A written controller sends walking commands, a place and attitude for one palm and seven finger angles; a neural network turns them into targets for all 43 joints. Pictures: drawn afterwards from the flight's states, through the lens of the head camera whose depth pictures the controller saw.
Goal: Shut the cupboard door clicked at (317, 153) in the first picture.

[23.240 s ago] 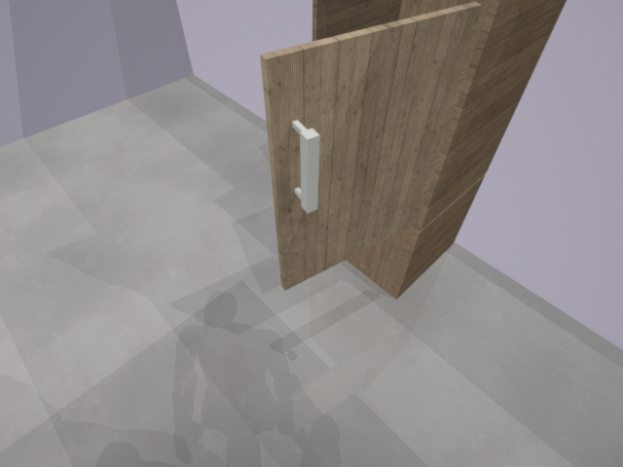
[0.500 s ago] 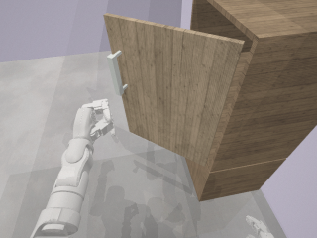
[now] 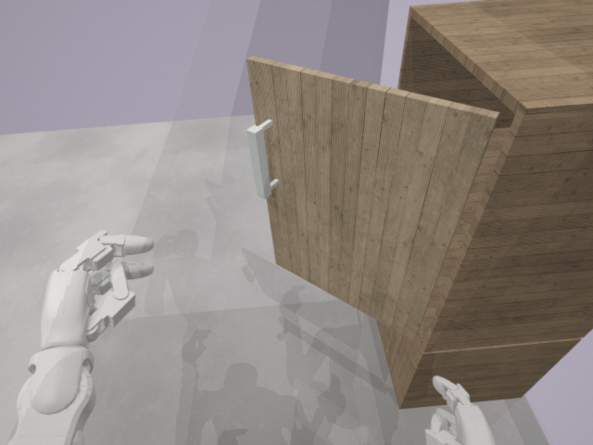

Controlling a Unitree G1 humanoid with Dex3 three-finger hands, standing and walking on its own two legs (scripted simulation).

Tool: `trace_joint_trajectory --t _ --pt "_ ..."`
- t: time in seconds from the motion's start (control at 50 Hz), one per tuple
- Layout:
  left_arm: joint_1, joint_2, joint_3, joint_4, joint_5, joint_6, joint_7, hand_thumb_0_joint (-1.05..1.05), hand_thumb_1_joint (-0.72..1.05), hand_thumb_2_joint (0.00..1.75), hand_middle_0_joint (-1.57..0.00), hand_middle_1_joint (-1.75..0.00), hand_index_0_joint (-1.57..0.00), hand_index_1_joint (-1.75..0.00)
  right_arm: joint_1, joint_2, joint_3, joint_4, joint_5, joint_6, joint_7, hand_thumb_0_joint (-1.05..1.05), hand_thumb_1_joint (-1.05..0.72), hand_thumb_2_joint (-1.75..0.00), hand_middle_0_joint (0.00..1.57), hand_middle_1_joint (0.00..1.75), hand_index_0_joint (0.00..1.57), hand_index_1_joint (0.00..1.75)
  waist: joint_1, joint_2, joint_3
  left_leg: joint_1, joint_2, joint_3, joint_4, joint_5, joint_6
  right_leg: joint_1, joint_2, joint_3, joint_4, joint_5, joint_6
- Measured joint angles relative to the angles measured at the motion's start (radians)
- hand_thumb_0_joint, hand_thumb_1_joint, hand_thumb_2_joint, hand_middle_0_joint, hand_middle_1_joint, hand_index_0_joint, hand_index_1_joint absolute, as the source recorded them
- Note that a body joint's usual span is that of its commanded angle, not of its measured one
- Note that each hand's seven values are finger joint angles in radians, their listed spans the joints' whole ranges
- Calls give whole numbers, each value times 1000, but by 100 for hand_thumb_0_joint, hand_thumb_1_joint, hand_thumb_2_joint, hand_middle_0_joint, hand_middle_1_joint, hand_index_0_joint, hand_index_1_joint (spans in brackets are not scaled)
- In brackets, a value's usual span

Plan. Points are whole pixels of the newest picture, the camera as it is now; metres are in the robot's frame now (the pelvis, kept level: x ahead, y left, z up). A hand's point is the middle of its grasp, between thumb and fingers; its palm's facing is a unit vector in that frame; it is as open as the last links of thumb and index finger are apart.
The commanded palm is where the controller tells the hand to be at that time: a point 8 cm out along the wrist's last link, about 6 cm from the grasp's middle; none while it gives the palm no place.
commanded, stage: draw the hand back to the body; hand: left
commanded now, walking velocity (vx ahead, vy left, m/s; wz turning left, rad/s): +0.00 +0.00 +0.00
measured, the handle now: (265, 159) +0.64 +0.15 +0.05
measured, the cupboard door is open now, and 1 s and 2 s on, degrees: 50 50 50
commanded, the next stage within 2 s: step back with the hand held close in 0.58 s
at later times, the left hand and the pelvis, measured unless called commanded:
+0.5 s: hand (65, 324) +0.19 +0.27 +0.15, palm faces +0.48 -0.79 -0.38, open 7.3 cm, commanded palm +0.14 +0.30 +0.17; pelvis +0.00 +0.01 +0.00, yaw +0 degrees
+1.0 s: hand (56, 325) +0.19 +0.28 +0.15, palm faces +0.38 -0.78 -0.50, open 7.4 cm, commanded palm +0.13 +0.32 +0.17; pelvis -0.02 +0.02 -0.01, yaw -1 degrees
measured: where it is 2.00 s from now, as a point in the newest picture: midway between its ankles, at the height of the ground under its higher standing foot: outside the picture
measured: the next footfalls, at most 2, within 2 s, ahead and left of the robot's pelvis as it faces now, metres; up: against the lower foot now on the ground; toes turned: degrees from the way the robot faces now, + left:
none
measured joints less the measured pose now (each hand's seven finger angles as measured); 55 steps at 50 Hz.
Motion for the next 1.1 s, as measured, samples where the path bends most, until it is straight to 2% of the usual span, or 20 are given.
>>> trace_joint_trajectory --t 0.28,0.4,0.6,0.74,0.84,0.92,1.1 --pt "214 55 176 -149 -3 -34 28 2 89 90 -34 -44 -34 -45 33 -25 -44 33 0 -53 -4 1 -90 -90 20 30 20 30 12 0 -11 -4 -2 6 21 -16 6 -2 -2 6 12 -8 8" --pt "178 27 160 -128 3 -38 38 2 90 90 -25 -35 -25 -35 21 -31 -46 44 1 -77 -11 1 -90 -90 20 30 20 30 20 -8 3 -11 -8 2 23 -9 9 -9 -8 4 17 -4 9" --pt "182 41 152 -151 5 -43 28 2 89 90 -22 -31 -21 -31 17 -6 -34 34 -5 -94 -7 1 -90 -90 20 30 20 30 6 -22 1 -8 0 10 26 -13 5 -7 -1 10 15 -3 6" --pt "182 45 169 -149 1 -43 23 1 89 90 -21 -30 -21 -30 22 -8 -33 27 -3 -81 -2 1 -90 -90 20 30 20 30 4 -15 0 -23 3 10 32 -15 6 -18 3 11 11 0 6" --pt "210 62 203 -167 2 -87 28 1 89 90 -21 -30 -21 -30 8 -28 -41 -2 -3 -41 0 1 -90 -90 21 30 20 30 -28 -13 -19 -133 7 3 103 -35 12 -105 3 4 38 3 7" --pt "254 84 203 -208 -1 -90 35 1 89 90 -21 -30 -21 -30 0 -43 -58 -20 1 -9 -8 1 -90 -90 20 30 20 30 -47 -28 -17 -182 -9 13 132 -39 22 -165 -14 15 85 -6 18" --pt "287 149 252 -264 -1 -88 48 1 89 90 -21 -30 -21 -30 6 -32 -65 -61 4 28 -22 1 -90 -90 20 30 20 30 -57 -72 -15 -255 -29 39 205 -45 43 -253 -38 45 176 -12 34"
